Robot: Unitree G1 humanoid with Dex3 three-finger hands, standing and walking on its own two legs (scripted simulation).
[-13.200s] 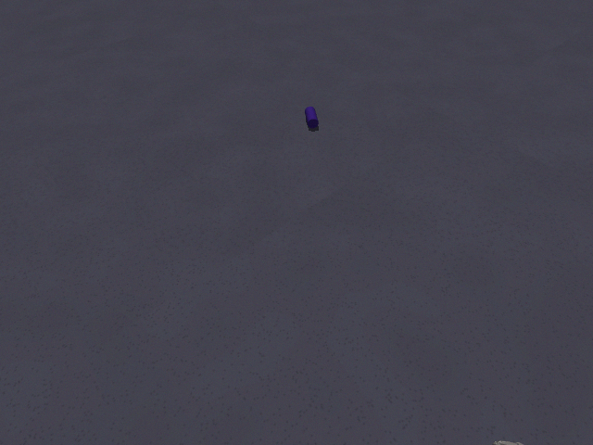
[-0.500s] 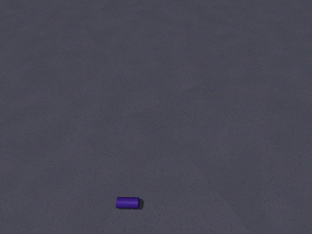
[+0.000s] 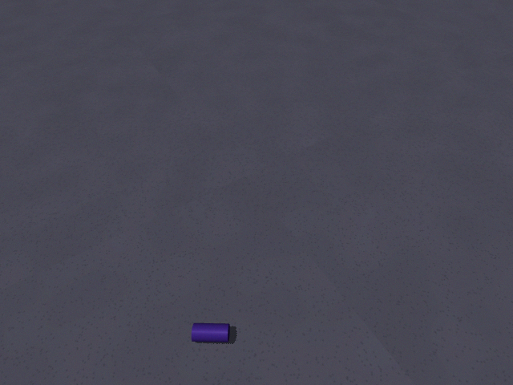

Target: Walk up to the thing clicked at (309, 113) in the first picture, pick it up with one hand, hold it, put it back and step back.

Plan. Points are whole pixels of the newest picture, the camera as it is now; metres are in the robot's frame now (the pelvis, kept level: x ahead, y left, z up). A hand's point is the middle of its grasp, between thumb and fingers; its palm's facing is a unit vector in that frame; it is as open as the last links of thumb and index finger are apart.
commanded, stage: stand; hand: left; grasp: from above
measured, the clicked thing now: (211, 332) +0.40 +0.22 -0.75
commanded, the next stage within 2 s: rise first in 0.18 s
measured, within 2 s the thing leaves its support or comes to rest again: neither
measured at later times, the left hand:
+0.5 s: hand out of the picture +0.14 +0.25 -0.17, palm faces +0.01 -0.94 -0.34, open 8.4 cm
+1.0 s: hand out of the picture +0.12 +0.26 -0.23, palm faces -0.14 -0.89 -0.44, open 14.1 cm
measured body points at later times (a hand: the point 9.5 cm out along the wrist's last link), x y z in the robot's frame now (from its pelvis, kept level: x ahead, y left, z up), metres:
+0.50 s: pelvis -0.02 +0.00 -0.02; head +0.04 +0.00 +0.43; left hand +0.14 +0.30 -0.14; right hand +0.09 -0.27 -0.14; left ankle -0.01 +0.13 -0.75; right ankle -0.01 -0.13 -0.75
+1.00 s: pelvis -0.02 +0.00 -0.09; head +0.07 +0.02 +0.35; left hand +0.13 +0.30 -0.20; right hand +0.15 -0.25 -0.18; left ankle -0.01 +0.13 -0.75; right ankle -0.01 -0.13 -0.75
